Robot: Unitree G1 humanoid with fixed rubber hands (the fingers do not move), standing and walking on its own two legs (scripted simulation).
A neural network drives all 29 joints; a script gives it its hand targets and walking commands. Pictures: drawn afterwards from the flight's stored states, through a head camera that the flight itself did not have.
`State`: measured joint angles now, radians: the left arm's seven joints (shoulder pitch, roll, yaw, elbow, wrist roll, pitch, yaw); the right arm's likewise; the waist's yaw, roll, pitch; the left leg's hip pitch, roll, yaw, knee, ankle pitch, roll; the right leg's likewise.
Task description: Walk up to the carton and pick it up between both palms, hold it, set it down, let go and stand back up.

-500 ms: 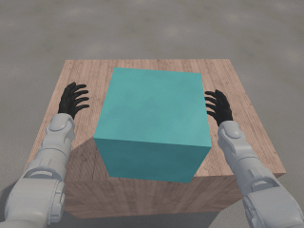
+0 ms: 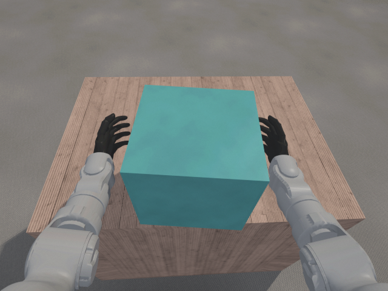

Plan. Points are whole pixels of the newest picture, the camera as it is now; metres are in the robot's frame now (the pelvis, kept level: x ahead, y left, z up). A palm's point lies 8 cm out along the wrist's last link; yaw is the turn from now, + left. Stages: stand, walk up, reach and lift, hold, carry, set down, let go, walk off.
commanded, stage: reach and lift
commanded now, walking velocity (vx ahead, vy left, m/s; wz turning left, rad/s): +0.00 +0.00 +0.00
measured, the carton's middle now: (194, 160) +0.40 -0.01 +0.01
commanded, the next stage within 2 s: none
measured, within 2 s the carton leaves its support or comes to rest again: leaves its support in 1.24 s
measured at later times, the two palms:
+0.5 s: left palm (112, 150) +0.40 +0.17 +0.06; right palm (270, 150) +0.38 -0.17 +0.06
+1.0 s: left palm (113, 151) +0.40 +0.17 +0.05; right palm (269, 151) +0.38 -0.17 +0.06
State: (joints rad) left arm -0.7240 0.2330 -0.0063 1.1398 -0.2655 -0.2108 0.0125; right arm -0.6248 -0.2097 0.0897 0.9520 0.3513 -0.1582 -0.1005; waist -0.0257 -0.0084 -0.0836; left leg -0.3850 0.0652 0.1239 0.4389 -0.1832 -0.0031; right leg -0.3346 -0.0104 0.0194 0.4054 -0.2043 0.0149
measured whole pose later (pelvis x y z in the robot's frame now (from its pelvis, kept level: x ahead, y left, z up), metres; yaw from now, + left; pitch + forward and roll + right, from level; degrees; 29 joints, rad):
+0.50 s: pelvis +0.00 +0.00 +0.00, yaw +0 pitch +8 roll -1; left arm -0.72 0.19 0.01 1.14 -0.22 -0.23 0.04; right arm -0.65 -0.13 -0.01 0.97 0.27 -0.16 -0.13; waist -0.03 -0.02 -0.10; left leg -0.40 0.07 0.12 0.45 -0.19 0.00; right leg -0.35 -0.01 0.02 0.43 -0.21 0.02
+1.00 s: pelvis +0.00 +0.00 +0.00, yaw +0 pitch +8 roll -1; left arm -0.72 0.17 0.08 1.14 -0.14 -0.25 0.04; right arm -0.65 -0.08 -0.13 0.97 0.15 -0.17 -0.14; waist -0.03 -0.02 -0.09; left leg -0.40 0.07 0.12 0.45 -0.19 0.00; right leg -0.35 -0.01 0.02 0.43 -0.21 0.02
